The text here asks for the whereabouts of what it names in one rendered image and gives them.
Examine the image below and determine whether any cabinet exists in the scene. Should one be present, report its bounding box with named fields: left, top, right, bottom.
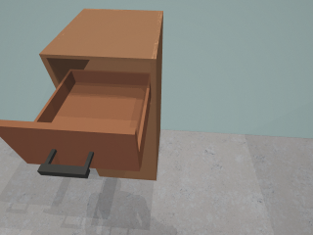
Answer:
left=39, top=8, right=163, bottom=181

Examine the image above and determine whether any handle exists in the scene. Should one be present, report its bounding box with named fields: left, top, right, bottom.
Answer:
left=37, top=149, right=94, bottom=179

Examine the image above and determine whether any drawer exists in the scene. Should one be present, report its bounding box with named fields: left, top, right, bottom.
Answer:
left=0, top=69, right=152, bottom=171

